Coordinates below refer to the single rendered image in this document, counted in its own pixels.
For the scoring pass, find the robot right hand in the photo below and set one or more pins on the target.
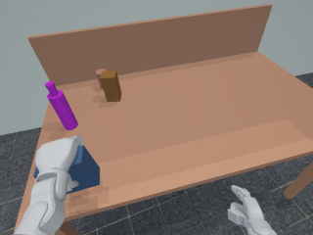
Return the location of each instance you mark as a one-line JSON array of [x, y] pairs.
[[240, 214]]

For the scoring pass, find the sponge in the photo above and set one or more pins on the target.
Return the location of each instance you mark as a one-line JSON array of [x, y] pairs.
[[83, 169]]

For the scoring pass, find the table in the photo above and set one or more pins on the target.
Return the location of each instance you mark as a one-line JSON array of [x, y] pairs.
[[198, 103]]

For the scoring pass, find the robot right forearm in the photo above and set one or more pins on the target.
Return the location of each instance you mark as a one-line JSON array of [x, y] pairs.
[[259, 226]]

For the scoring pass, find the robot left hand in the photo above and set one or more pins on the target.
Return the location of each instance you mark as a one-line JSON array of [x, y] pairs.
[[59, 154]]

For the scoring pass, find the robot left forearm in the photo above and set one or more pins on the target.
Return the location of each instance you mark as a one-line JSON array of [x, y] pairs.
[[46, 212]]

